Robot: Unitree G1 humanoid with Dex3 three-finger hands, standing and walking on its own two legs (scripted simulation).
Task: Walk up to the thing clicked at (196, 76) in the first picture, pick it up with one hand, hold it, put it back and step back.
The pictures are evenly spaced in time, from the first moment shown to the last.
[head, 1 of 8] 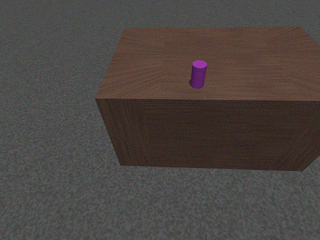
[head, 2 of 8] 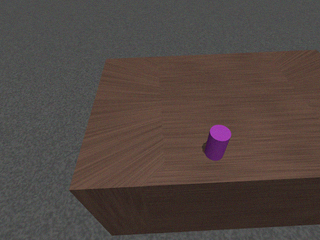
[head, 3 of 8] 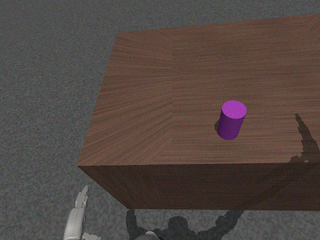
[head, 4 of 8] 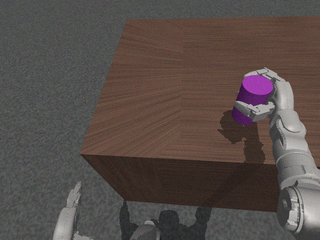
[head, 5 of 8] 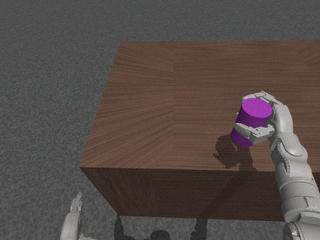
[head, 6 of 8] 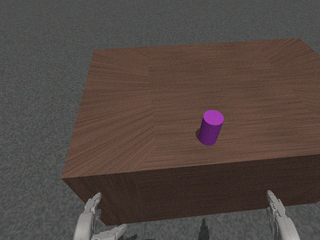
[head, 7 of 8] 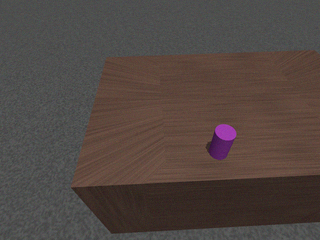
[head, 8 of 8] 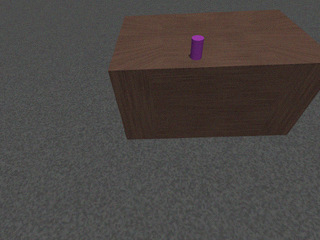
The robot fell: no
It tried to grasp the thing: yes
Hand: right
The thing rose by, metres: 0.23
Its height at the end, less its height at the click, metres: +0.00
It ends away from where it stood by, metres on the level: 0.01
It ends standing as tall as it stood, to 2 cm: yes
